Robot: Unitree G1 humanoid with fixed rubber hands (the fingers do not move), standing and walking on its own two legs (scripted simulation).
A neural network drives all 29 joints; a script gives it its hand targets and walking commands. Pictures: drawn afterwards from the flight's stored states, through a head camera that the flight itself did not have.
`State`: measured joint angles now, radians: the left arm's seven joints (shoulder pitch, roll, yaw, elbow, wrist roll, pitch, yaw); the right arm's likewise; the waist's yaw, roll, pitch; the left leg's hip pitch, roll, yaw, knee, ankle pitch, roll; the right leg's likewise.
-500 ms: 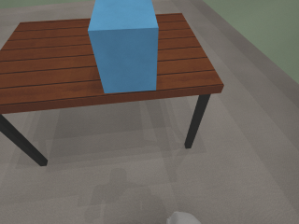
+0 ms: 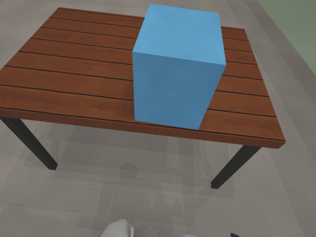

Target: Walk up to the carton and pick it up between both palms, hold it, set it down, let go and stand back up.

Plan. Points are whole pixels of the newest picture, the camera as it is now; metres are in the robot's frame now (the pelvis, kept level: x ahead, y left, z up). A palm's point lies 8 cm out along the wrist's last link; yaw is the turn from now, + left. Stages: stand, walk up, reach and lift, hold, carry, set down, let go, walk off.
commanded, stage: walk up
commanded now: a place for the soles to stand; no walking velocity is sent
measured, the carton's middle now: (174, 69) +0.61 -0.04 +0.05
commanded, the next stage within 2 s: none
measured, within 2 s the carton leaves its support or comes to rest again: neither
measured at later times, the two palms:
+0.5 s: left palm (82, 216) +0.18 +0.20 -0.11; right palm out of the picture +0.09 -0.30 -0.12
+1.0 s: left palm out of the picture +0.05 +0.24 -0.10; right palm out of the picture +0.08 -0.28 -0.11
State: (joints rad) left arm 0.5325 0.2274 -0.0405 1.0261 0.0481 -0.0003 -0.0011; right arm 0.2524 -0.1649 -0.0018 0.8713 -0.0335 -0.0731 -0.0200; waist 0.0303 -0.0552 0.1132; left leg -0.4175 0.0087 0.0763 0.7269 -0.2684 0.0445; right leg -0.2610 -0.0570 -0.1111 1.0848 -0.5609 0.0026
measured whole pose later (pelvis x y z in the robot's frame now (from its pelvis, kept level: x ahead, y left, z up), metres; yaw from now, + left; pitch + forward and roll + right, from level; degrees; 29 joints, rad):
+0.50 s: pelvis +0.06 -0.04 +0.01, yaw -1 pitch -2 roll +0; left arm 0.13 0.24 -0.03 0.87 -0.01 0.01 0.01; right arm 0.25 -0.25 0.03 0.95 -0.01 0.00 -0.02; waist -0.02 0.00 0.10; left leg -0.25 0.03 0.03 0.63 -0.32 -0.01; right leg -0.36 -0.04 -0.08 0.62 -0.23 -0.01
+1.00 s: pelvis +0.06 -0.02 +0.03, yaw -2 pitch +0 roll +0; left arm 0.35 0.25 -0.03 0.99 0.03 0.00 0.03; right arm 0.29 -0.29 0.02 0.97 -0.05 0.02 0.02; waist 0.03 0.00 0.04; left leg -0.29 0.01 0.05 0.69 -0.54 0.00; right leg -0.32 -0.05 -0.02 0.49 -0.17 0.01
